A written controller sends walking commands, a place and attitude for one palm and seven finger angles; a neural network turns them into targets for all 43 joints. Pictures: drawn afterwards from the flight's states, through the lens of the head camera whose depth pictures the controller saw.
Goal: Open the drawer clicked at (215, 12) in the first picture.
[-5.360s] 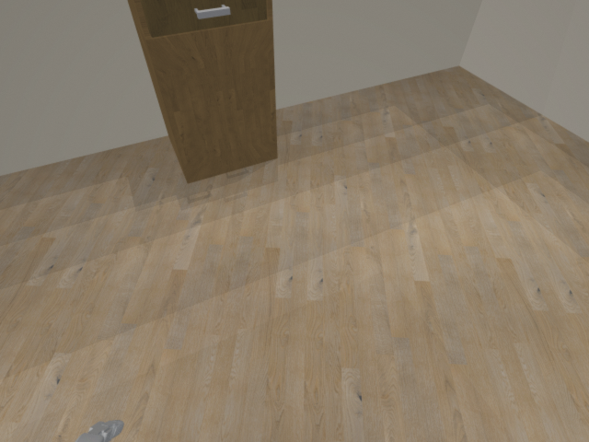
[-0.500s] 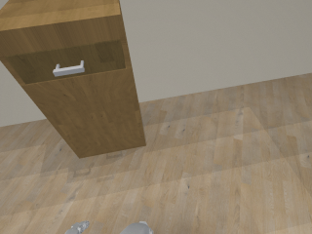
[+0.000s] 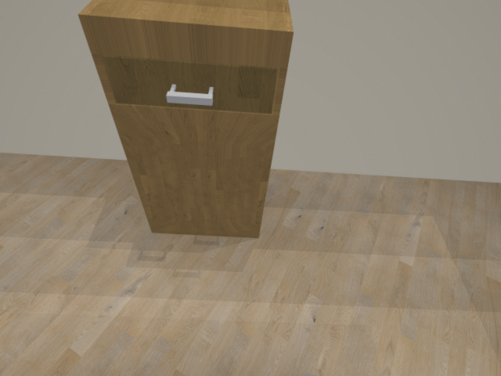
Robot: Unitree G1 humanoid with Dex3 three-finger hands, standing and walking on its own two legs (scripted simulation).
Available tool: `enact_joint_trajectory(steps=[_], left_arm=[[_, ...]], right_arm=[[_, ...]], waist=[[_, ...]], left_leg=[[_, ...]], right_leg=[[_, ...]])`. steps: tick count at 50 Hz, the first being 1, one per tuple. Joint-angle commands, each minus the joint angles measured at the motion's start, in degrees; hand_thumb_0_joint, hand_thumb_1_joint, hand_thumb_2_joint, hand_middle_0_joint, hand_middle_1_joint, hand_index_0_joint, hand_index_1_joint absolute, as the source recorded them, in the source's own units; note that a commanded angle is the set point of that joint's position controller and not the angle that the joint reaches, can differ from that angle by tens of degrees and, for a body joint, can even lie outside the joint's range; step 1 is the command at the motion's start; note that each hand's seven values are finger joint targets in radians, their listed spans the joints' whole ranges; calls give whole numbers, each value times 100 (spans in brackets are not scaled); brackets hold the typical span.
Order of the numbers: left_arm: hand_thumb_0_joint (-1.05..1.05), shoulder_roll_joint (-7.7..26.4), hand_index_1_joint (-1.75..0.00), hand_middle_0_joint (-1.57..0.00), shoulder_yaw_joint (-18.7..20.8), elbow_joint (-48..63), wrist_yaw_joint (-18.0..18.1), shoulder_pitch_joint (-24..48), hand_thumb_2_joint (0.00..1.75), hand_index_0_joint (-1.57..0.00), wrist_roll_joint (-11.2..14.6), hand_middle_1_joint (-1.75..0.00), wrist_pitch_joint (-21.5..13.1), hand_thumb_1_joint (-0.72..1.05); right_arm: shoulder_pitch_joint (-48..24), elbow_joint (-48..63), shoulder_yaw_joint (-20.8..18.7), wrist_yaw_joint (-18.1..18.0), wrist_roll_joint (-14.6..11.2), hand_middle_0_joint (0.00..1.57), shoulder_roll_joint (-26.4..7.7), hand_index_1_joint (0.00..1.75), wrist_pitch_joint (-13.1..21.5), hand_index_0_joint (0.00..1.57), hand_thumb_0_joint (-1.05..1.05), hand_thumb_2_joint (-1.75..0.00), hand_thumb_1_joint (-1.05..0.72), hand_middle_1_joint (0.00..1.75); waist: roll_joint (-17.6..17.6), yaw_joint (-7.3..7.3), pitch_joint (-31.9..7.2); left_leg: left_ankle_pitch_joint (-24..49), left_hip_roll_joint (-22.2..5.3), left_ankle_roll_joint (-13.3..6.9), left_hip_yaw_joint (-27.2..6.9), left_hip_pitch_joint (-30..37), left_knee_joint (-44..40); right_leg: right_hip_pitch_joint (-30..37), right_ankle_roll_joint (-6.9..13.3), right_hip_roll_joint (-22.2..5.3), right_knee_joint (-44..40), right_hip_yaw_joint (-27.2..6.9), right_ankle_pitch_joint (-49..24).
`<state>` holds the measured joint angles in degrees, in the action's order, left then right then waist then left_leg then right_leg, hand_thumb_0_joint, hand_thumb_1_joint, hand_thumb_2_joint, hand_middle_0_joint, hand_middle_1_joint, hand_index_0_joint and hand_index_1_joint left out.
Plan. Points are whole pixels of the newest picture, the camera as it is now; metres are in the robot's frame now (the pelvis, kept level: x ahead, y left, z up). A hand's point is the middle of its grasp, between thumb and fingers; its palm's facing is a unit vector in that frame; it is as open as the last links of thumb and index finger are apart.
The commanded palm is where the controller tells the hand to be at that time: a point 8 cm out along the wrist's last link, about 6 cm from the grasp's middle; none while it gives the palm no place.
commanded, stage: take the last steps up to it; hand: left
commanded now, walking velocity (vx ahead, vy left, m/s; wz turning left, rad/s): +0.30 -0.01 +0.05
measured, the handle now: (191, 93) +0.77 +0.22 +0.01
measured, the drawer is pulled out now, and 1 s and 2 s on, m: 0.00 0.00 0.00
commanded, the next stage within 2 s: come to a stop and stand still in 0.72 s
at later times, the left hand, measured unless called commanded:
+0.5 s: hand (174, 372) +0.15 +0.14 -0.16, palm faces +0.10 -0.97 -0.24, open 7.1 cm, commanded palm none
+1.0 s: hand (160, 333) +0.22 +0.19 -0.19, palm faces +0.08 -0.98 -0.16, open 7.4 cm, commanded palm none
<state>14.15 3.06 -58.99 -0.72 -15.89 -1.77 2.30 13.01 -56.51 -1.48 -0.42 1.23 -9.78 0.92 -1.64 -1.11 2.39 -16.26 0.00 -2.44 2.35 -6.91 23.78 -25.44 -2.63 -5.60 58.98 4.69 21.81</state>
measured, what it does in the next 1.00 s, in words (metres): walks ahead: right foot, then left foot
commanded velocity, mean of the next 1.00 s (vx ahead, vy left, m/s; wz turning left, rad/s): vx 0.14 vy -0.03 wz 0.02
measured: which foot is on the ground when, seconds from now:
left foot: down 0.00-0.30, up 0.32-0.76, down 0.78-1.00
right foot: up 0.00-0.26, down 0.28-0.78, up 0.80-1.00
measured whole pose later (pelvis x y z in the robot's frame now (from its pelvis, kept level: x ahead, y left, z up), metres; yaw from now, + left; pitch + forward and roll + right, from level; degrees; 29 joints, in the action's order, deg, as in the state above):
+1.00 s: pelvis +0.23 +0.02 +0.00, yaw +1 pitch -1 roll +0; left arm 8.8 1.9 -63.1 1.4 -16.3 -1.0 0.9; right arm 9.4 -60.1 -1.7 -2.5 0.9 -8.5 1.5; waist -2.3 -1.1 3.6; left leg -11.6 -0.8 -3.3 9.7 -12.1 24.8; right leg -21.6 -1.6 -4.5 49.2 3.6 23.5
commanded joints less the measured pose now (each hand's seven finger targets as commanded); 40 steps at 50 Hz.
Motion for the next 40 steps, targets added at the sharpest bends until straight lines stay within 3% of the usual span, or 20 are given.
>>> enact_joint_trajectory(steps=[1,8,10,12,13,14,15,16,17,18,20,23,27,30,34,36,37,38,39,40], left_arm=[[0,176,-30,-20,-18,460,-15,443,90,-20,32,-30,-255,90],[0,2,-30,-20,-30,603,-26,1078,90,-20,51,-30,-314,90],[0,-45,-30,-20,-21,565,-24,1009,90,-20,63,-30,-358,90],[0,2,-30,-20,22,369,-18,556,90,-20,59,-30,-417,90],[0,105,-30,-20,75,198,-4,35,90,-20,47,-30,-463,90],[0,478,-30,-20,162,-24,44,-674,90,-20,15,-30,-536,90],[0,1005,-30,-20,290,-217,102,-1406,90,-20,4,-30,-571,90],[0,1040,-30,-20,257,-251,126,-1568,90,-20,98,-30,-540,90],[0,791,-30,-20,242,-197,159,-1095,90,-20,116,-30,-553,90],[0,562,-30,-20,185,-78,164,-668,90,-20,107,-30,-542,90],[0,141,-30,-20,47,25,181,-265,90,-20,94,-30,-576,90],[0,-91,-30,-20,1,-22,198,-352,90,-20,56,-30,-655,90],[0,90,-30,-20,-11,-119,175,-485,90,-20,49,-30,-688,90],[0,200,-30,-20,8,-233,160,-678,90,-20,46,-30,-683,90],[0,257,-30,-20,31,-357,176,-822,90,-20,20,-30,-620,90],[0,228,-30,-20,43,-381,182,-730,90,-20,50,-30,-562,90],[0,109,-30,-20,13,-396,183,-794,90,-20,52,-30,-525,90],[0,-115,-30,-20,-29,-340,164,-911,90,-20,85,-30,-501,90],[0,-349,-30,-20,-79,-242,143,-957,90,-20,111,-30,-512,90],[0,-216,-30,-20,-54,-139,168,-752,90,-20,63,-30,-494,90]], right_arm=[[772,-92,-214,-117,-28,20,-954,30,186,20,0,-90,-90,30],[1125,-408,-221,-124,35,20,-864,30,201,20,0,-90,-90,30],[1105,-473,-221,-129,45,20,-862,30,199,20,0,-90,-90,30],[1071,-544,-208,-125,28,20,-801,30,196,20,0,-90,-90,30],[1049,-566,-187,-120,-1,20,-762,30,212,20,0,-90,-90,30],[1035,-538,-152,-83,-63,20,-580,30,260,20,0,-90,-90,30],[1046,-359,-103,-44,-90,20,-274,30,295,20,0,-90,-90,30],[732,-245,-170,-46,-67,20,-550,30,238,20,0,-90,-90,30],[720,-305,-222,-18,-54,20,-584,30,197,20,0,-90,-90,30],[526,-333,-232,10,-42,20,-473,30,170,20,0,-90,-90,30],[593,-413,-219,55,-1,20,-250,30,67,20,0,-90,-90,30],[887,-521,-205,89,38,20,-25,30,-44,20,0,-90,-90,30],[480,-334,-217,144,11,20,-71,30,-63,20,0,-90,-90,30],[-8,-174,-177,173,4,20,-113,30,3,20,0,-90,-90,30],[-322,-43,-145,169,-19,20,-141,30,84,20,0,-90,-90,30],[49,-164,-149,135,-10,20,-199,30,134,20,0,-90,-90,30],[481,-312,-178,104,4,20,-401,30,184,20,0,-90,-90,30],[1045,-433,-267,38,51,20,-810,30,240,20,0,-90,-90,30],[1492,-511,-356,-19,48,20,-1261,30,214,20,0,-90,-90,30],[1452,-495,-325,-54,19,20,-1242,30,136,20,0,-90,-90,30]], waist=[[787,281,78],[805,399,483],[799,337,466],[582,115,272],[320,-141,41],[-363,-446,-352],[-1734,-615,-758],[-1162,-660,-615],[-1215,-460,-308],[-812,-360,225],[-251,-31,505],[-335,204,427],[-516,168,409],[-481,21,332],[-572,-42,372],[-475,161,267],[104,332,60],[1124,498,-346],[2119,561,-647],[1514,548,-530]], left_leg=[[1526,-1414,-803,-1244,725,-1138],[1266,-1546,-840,-1321,421,-1183],[1511,-1512,-775,-1280,294,-972],[1582,-1305,-567,-1036,-76,-441],[1615,-1043,-405,-787,-414,215],[1208,-695,-168,-384,-1243,1374],[-1131,53,96,235,-2424,2950],[-1769,-85,61,-147,-2723,3938],[-1245,-382,15,-347,-2663,4313],[-853,-540,46,-336,-2758,4483],[-183,-707,155,-301,-2466,4292],[195,-715,311,-79,-2182,3811],[409,-721,411,95,-2296,2947],[420,-649,418,254,-2238,2121],[238,-513,283,315,-1531,1382],[574,-375,256,465,-717,722],[683,-402,237,341,103,320],[915,-1212,-44,-651,946,-78],[1406,-2334,-569,-2009,1418,-666],[1017,-2498,-845,-2075,1051,-875]], right_leg=[[-879,-83,-69,-300,-129,-232],[-427,-7,-25,-1674,-19,-196],[-9,67,92,-2133,59,-283],[1023,149,298,-2849,229,-771],[1901,210,293,-3274,160,-1036],[3121,476,-435,-3508,-700,-794],[4008,1048,-1875,-4141,-2631,-1090],[3573,1363,-2145,-4529,-3010,-931],[2969,1273,-1905,-4671,-2644,-217],[2229,1224,-1804,-4886,-2435,371],[1409,993,-1421,-5047,-1504,-99],[1122,914,-1074,-5078,-738,-966],[1364,1043,-977,-5097,-536,-1398],[1721,1085,-962,-4889,-468,-1809],[1541,1076,-1084,-4581,-532,-1747],[1304,906,-877,-4153,-334,-1512],[998,773,-640,-3380,-190,-1417],[380,519,-87,-2137,183,-670],[-413,306,419,-701,516,1232],[-554,392,312,38,47,1421]])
